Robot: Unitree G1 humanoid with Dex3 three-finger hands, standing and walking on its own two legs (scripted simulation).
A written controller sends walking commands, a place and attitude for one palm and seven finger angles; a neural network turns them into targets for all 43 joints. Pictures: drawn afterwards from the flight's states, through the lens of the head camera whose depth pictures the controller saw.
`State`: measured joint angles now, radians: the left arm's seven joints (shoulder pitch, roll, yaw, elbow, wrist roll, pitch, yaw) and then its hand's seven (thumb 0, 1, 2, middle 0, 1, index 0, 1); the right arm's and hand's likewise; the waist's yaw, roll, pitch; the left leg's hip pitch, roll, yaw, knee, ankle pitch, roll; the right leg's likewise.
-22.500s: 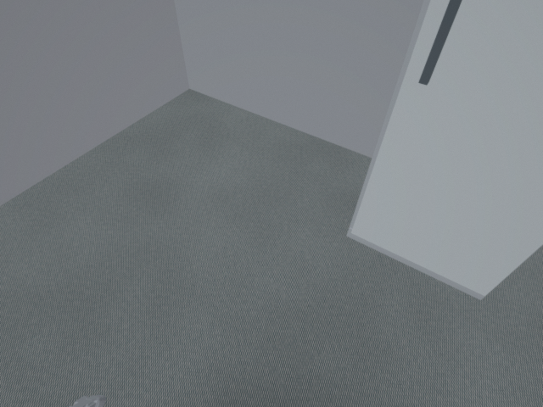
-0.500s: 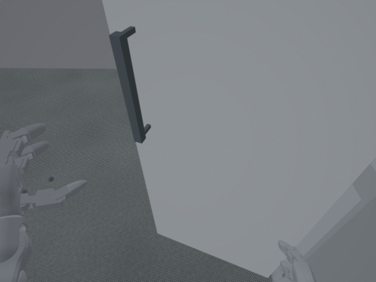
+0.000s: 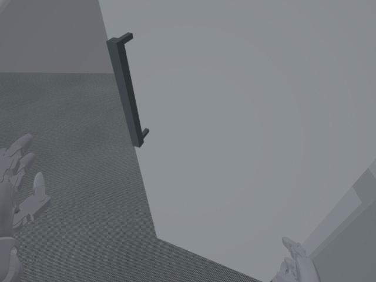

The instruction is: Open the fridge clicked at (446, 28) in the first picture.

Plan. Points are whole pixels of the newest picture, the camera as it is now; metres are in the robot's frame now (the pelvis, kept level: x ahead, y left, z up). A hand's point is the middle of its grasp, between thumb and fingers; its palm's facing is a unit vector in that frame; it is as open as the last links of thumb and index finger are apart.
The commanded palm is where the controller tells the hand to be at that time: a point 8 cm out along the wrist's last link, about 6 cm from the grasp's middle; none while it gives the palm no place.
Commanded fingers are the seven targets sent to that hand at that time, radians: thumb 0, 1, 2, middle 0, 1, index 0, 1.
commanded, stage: draw the hand back to the body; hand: left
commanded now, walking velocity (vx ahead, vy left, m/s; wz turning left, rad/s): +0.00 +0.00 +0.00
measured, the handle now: (133, 96) +0.44 +0.19 +0.19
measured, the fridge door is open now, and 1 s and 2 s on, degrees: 70 70 70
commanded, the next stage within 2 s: step back with the hand held close in 0.20 s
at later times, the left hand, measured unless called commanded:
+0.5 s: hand (50, 193) +0.19 +0.26 +0.16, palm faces +0.41 -0.82 -0.41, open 7.4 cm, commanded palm +0.13 +0.30 +0.17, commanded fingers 0.00 0.90 0.90 -0.20 -0.30 -0.20 -0.30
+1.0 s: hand out of the picture +0.11 +0.30 +0.15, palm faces +0.45 -0.78 -0.43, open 7.4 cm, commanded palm +0.05 +0.33 +0.17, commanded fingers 0.00 0.90 0.90 -0.20 -0.30 -0.20 -0.30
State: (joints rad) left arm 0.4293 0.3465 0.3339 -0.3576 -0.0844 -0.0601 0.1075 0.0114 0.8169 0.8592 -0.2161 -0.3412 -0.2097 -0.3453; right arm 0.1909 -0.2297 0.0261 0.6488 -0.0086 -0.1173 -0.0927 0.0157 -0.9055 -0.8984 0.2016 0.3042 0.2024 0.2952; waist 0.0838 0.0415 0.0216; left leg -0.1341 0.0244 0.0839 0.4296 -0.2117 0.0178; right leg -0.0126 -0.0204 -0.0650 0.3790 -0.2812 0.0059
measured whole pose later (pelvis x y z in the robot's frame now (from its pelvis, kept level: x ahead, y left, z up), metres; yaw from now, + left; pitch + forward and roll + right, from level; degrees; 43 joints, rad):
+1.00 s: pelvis -0.09 +0.03 -0.02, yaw +0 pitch -1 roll -2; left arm 0.51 0.38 0.42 -0.51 -0.04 -0.22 0.14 0.01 0.89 0.89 -0.21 -0.30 -0.21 -0.30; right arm 0.22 -0.21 0.02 0.58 0.00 -0.08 -0.08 0.01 -0.90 -0.90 0.20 0.30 0.20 0.30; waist 0.04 0.01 0.05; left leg -0.45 0.00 0.07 0.63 -0.29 0.04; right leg -0.32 -0.02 -0.03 0.56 -0.22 0.02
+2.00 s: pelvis -0.28 +0.12 -0.01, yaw -3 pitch -3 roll -1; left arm 0.42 0.37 0.40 -0.42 -0.04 -0.14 0.16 0.02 0.89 0.89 -0.21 -0.30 -0.20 -0.30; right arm 0.27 -0.18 0.01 0.70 -0.02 -0.13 -0.09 0.02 -0.91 -0.90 0.20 0.30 0.20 0.30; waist -0.04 -0.08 -0.02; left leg -0.32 -0.01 0.01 0.58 -0.23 0.04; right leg -0.29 0.02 -0.02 0.78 -0.45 -0.02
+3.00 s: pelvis -0.27 +0.16 -0.02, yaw -1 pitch +1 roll -1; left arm 0.23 0.32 0.05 0.50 0.02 0.03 0.00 0.01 0.90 0.89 -0.20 -0.30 -0.20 -0.30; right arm 0.13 -0.32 0.00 0.80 -0.02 -0.02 0.00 0.01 -0.91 -0.90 0.20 0.30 0.20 0.30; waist -0.02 0.05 -0.02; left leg -0.38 -0.01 0.03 0.61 -0.24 0.04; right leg -0.25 -0.03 -0.05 0.60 -0.36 0.01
